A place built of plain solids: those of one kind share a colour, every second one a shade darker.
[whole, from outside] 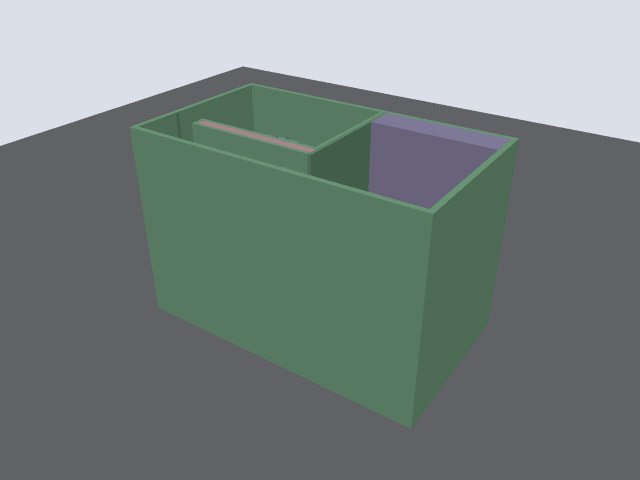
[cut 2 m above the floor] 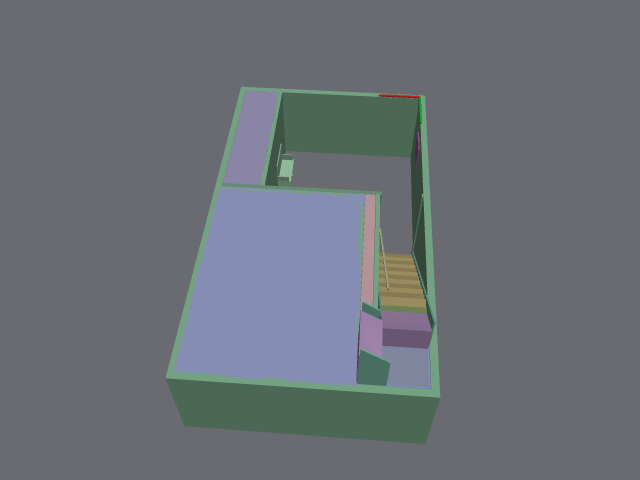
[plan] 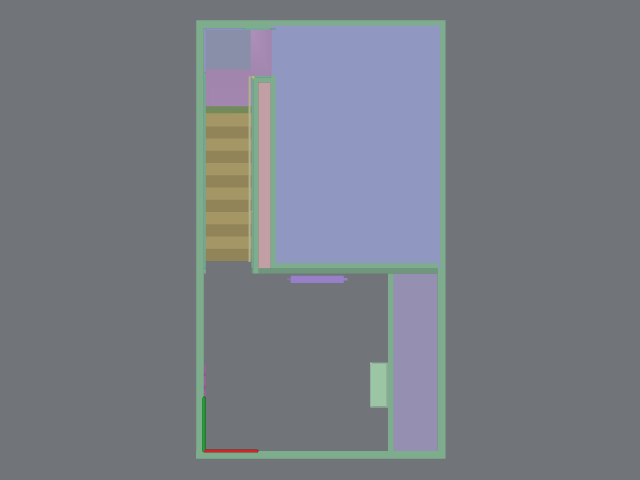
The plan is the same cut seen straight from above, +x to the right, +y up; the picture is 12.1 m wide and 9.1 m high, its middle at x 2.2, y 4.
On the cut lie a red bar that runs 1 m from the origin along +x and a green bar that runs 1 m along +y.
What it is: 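A lodging house's back stair, a dwelling of no particular year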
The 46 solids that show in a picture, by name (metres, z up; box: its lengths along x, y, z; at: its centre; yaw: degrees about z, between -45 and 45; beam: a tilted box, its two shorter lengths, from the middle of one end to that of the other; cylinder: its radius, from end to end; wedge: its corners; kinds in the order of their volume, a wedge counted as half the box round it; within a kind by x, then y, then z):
{
 "upper_1": {"box": [3.22, 4.6, 3.06], "at": [2.87, 5.76, 1.48]},
 "wall_1": {"box": [0.15, 8.32, 5.62], "at": [-0.07, 4.01, 2.76]},
 "wall_2": {"box": [0.033, 0.1, 5.62], "at": [0.02, 3.41, 2.76]},
 "wall_3": {"box": [0.1, 3.72, 5.62], "at": [0.98, 5.22, 2.76]},
 "wall_4": {"box": [0.43, 0.1, 5.62], "at": [1.15, 7.03, 2.76]},
 "wall_5": {"box": [0.1, 3.65, 5.62], "at": [1.31, 5.29, 2.76]},
 "wall_6": {"box": [0.1, 0.033, 5.62], "at": [1.31, 8.0, 2.76]},
 "wall_7": {"box": [4.73, 0.15, 5.62], "at": [2.21, -0.07, 2.76]},
 "wall_8": {"box": [4.73, 0.15, 5.62], "at": [2.21, 8.09, 2.76]},
 "wall_9": {"box": [3.53, 0.1, 5.62], "at": [2.67, 3.41, 2.76]},
 "wall_10": {"box": [3.07, 0.1, 5.62], "at": [2.9, 3.51, 2.76]},
 "wall_11": {"box": [0.1, 3.36, 2.93], "at": [3.54, 1.68, 1.42]},
 "wall_12": {"box": [0.15, 8.32, 5.62], "at": [4.5, 4.01, 2.76]},
 "beside_lower_1": {"box": [0.84, 3.36, 5.62], "at": [4.01, 1.68, 2.76]},
 "carriage_1": {"wedge": [[0.03, 3.65, -0.05], [0.03, 3.65, 0.0], [0.03, 7.23, -0.05], [0.03, 7.23, 2.58], [0.91, 3.65, -0.05], [0.91, 3.65, 0.0], [0.91, 7.23, -0.05], [0.91, 7.23, 2.58]]},
 "carriage_2": {"wedge": [[0.89, 7.11, -0.05], [0.89, 7.11, 2.63], [0.89, 7.99, -0.05], [0.89, 7.99, 2.63], [1.28, 7.11, -0.05], [1.28, 7.11, 2.92], [1.28, 7.99, -0.05], [1.28, 7.99, 2.92]]},
 "beside_box_1": {"box": [0.23, 3.52, 5.62], "at": [1.15, 5.22, 2.76]},
 "landing_bearer_1": {"box": [0.94, 0.88, 2.63], "at": [0.5, 7.55, 1.27]},
 "string_1": {"wedge": [[0.0, 3.47, -0.05], [0.0, 3.47, 0.12], [0.0, 7.18, -0.05], [0.0, 7.18, 2.8], [0.03, 3.47, -0.05], [0.03, 3.47, 0.12], [0.03, 7.18, -0.05], [0.03, 7.18, 2.8]]},
 "string_2": {"wedge": [[0.76, 7.98, -0.05], [0.76, 7.98, 2.8], [0.76, 8.02, -0.05], [0.76, 8.02, 2.8], [1.26, 7.98, -0.05], [1.26, 7.98, 3.16], [1.26, 8.02, -0.05], [1.26, 8.02, 3.16]]},
 "string_3": {"wedge": [[0.9, 3.47, -0.05], [0.9, 3.47, 0.12], [0.9, 7.06, -0.05], [0.9, 7.06, 2.72], [0.93, 3.47, -0.05], [0.93, 3.47, 0.12], [0.93, 7.06, -0.05], [0.93, 7.06, 2.72]]},
 "string_4": {"wedge": [[0.95, 7.08, -0.05], [0.95, 7.08, 2.93], [0.95, 7.11, -0.05], [0.95, 7.11, 2.93], [1.26, 7.08, -0.05], [1.26, 7.08, 3.16], [1.26, 7.11, -0.05], [1.26, 7.11, 3.16]]},
 "rail_1": {"wedge": [[0.84, 3.58, 0.98], [0.84, 3.58, 1.03], [0.84, 7.1, 3.52], [0.84, 7.1, 3.57], [0.88, 3.58, 0.98], [0.88, 3.58, 1.03], [0.88, 7.1, 3.52], [0.88, 7.1, 3.57]]},
 "tread_1": {"wedge": [[0.02, 3.6, 0.06], [0.02, 3.6, 0.16], [0.02, 3.88, 0.07], [0.02, 3.88, 0.17], [0.92, 3.6, 0.06], [0.92, 3.6, 0.16], [0.92, 3.88, 0.07], [0.92, 3.88, 0.17]]},
 "tread_2": {"wedge": [[0.02, 3.83, 0.23], [0.02, 3.83, 0.33], [0.02, 4.11, 0.23], [0.02, 4.11, 0.33], [0.92, 3.83, 0.23], [0.92, 3.83, 0.33], [0.92, 4.11, 0.23], [0.92, 4.11, 0.33]]},
 "tread_3": {"wedge": [[0.02, 4.07, 0.4], [0.02, 4.07, 0.5], [0.02, 4.35, 0.4], [0.02, 4.35, 0.5], [0.92, 4.07, 0.4], [0.92, 4.07, 0.5], [0.92, 4.35, 0.4], [0.92, 4.35, 0.5]]},
 "tread_4": {"wedge": [[0.02, 4.3, 0.57], [0.02, 4.3, 0.67], [0.02, 4.58, 0.57], [0.02, 4.58, 0.67], [0.92, 4.3, 0.57], [0.92, 4.3, 0.67], [0.92, 4.58, 0.57], [0.92, 4.58, 0.67]]},
 "tread_5": {"wedge": [[0.02, 4.53, 0.73], [0.02, 4.53, 0.83], [0.02, 4.81, 0.74], [0.02, 4.81, 0.84], [0.92, 4.53, 0.73], [0.92, 4.53, 0.83], [0.92, 4.81, 0.74], [0.92, 4.81, 0.84]]},
 "tread_6": {"wedge": [[0.02, 4.76, 0.9], [0.02, 4.76, 1.0], [0.02, 5.04, 0.9], [0.02, 5.04, 1.0], [0.92, 4.76, 0.9], [0.92, 4.76, 1.0], [0.92, 5.04, 0.9], [0.92, 5.04, 1.0]]},
 "tread_7": {"wedge": [[0.02, 4.99, 1.07], [0.02, 4.99, 1.17], [0.02, 5.27, 1.07], [0.02, 5.27, 1.17], [0.92, 4.99, 1.07], [0.92, 4.99, 1.17], [0.92, 5.27, 1.07], [0.92, 5.27, 1.17]]},
 "tread_8": {"wedge": [[0.02, 5.23, 1.23], [0.02, 5.23, 1.33], [0.02, 5.5, 1.24], [0.02, 5.5, 1.34], [0.92, 5.23, 1.23], [0.92, 5.23, 1.33], [0.92, 5.5, 1.24], [0.92, 5.5, 1.34]]},
 "tread_9": {"wedge": [[0.02, 5.46, 1.4], [0.02, 5.46, 1.5], [0.02, 5.74, 1.41], [0.02, 5.74, 1.51], [0.92, 5.46, 1.4], [0.92, 5.46, 1.5], [0.92, 5.74, 1.41], [0.92, 5.74, 1.51]]},
 "tread_10": {"wedge": [[0.02, 5.69, 1.57], [0.02, 5.69, 1.67], [0.02, 5.97, 1.57], [0.02, 5.97, 1.67], [0.92, 5.69, 1.57], [0.92, 5.69, 1.67], [0.92, 5.97, 1.57], [0.92, 5.97, 1.67]]},
 "tread_11": {"wedge": [[0.02, 5.92, 1.74], [0.02, 5.92, 1.84], [0.02, 6.2, 1.74], [0.02, 6.2, 1.84], [0.92, 5.92, 1.74], [0.92, 5.92, 1.84], [0.92, 6.2, 1.74], [0.92, 6.2, 1.84]]},
 "tread_12": {"wedge": [[0.02, 6.15, 1.9], [0.02, 6.15, 2.0], [0.02, 6.43, 1.91], [0.02, 6.43, 2.01], [0.92, 6.15, 1.9], [0.92, 6.15, 2.0], [0.92, 6.43, 1.91], [0.92, 6.43, 2.01]]},
 "string_turn_1": {"box": [0.033, 0.84, 2.85], "at": [0.02, 7.6, 1.37]},
 "string_turn_2": {"box": [0.73, 0.033, 2.85], "at": [0.4, 8.0, 1.37]},
 "radiator_1": {"box": [1.01, 0.14, 0.57], "at": [2.15, 3.25, 0.38]},
 "boot_bench_1": {"box": [0.33, 0.8, 0.028], "at": [3.31, 1.25, 0.45]},
 "boot_bench_2": {"box": [0.34, 0.03, 0.53], "at": [3.32, 1.67, 0.21]},
 "boot_bench_3": {"box": [0.3, 0.03, 0.17], "at": [3.34, 0.84, 0.55]},
 "boot_bench_4": {"box": [0.3, 0.03, 0.17], "at": [3.34, 1.67, 0.55]},
 "boot_bench_5": {"box": [0.032, 0.86, 0.05], "at": [3.47, 1.25, 0.97]},
 "boot_bench_6": {"box": [0.02, 0.8, 0.85], "at": [3.48, 1.25, 0.53]},
 "wall_mirror_1": {"box": [0.034, 0.63, 0.59], "at": [0.02, 1.32, 1.46]},
 "riser_1": {"wedge": [[0.02, 6.4, 1.98], [0.02, 6.4, 2.08], [0.02, 6.67, 2.05], [0.02, 6.67, 2.08], [0.92, 6.4, 1.98], [0.92, 6.4, 2.08], [0.92, 6.67, 2.05], [0.92, 6.67, 2.08]]}
}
